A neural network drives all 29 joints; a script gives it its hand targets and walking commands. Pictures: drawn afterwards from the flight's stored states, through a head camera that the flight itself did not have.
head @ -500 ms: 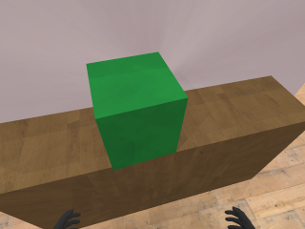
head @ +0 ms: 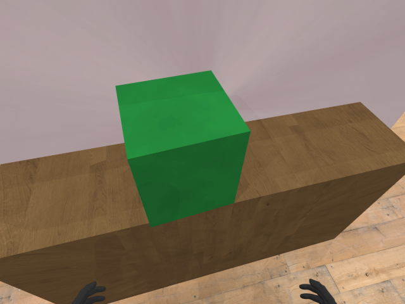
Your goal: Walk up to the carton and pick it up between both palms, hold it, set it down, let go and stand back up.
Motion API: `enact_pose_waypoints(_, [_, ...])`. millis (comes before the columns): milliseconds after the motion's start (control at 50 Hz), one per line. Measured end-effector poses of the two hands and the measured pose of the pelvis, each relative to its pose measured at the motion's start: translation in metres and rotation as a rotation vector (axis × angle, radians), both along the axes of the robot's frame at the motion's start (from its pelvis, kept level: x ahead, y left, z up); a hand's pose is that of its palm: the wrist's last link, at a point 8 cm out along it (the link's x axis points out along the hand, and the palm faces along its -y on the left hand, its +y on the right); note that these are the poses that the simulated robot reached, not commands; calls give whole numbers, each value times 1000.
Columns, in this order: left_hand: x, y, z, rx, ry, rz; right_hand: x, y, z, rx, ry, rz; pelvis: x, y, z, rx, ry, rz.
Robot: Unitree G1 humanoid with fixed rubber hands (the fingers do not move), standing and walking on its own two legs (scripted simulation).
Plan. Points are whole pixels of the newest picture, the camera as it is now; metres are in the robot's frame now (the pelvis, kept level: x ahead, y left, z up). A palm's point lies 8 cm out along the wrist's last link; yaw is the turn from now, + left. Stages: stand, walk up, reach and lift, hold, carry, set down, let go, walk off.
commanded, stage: stand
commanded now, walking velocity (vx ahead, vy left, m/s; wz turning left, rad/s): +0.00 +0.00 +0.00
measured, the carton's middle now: (180, 150) +0.45 +0.05 +0.03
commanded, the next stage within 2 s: walk up in 0.42 s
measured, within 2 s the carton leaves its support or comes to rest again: neither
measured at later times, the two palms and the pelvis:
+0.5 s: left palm out of the picture +0.11 +0.25 -0.09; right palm out of the picture +0.11 -0.25 -0.09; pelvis +0.00 +0.00 +0.00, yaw +0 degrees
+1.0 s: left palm out of the picture +0.08 +0.26 -0.10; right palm out of the picture +0.13 -0.28 -0.09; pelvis -0.01 -0.02 -0.01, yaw +9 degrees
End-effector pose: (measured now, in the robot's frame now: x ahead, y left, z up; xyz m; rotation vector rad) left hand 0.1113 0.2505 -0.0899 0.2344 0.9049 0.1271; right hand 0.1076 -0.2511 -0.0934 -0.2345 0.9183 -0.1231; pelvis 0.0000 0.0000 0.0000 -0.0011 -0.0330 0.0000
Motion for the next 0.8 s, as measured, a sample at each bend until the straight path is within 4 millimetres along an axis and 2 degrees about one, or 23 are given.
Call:
enact_pose_waypoints(640, [-4,1,-1,8,26,2,3,-2,-1,-6,10,9,3,-1,1,-1,5,14])
enact_pose_waypoints(800, [-7,5,-2,38,3,33,5,-25,0,-72,27,66,-2,-15,-6,-4,6,70])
